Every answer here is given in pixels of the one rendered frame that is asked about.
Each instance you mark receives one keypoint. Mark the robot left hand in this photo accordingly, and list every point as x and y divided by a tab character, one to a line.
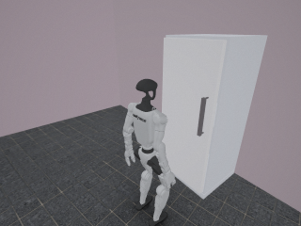
127	154

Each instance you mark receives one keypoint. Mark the right robot upper arm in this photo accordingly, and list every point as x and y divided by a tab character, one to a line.
160	120

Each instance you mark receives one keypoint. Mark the fridge door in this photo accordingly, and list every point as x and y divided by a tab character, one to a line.
192	70

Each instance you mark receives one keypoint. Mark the right robot forearm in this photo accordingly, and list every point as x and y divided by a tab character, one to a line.
163	163

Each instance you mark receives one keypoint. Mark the right robot shin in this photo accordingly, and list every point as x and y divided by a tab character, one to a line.
160	203

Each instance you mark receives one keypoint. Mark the left robot forearm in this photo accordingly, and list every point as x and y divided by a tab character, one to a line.
128	141

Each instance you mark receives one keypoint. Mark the robot right hand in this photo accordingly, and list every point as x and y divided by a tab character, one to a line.
169	179

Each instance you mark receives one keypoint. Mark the robot right thigh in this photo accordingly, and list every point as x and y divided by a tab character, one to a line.
157	169

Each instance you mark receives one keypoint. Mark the handle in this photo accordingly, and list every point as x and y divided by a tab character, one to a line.
201	115

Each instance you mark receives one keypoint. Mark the left robot upper arm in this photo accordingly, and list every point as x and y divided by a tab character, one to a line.
128	128

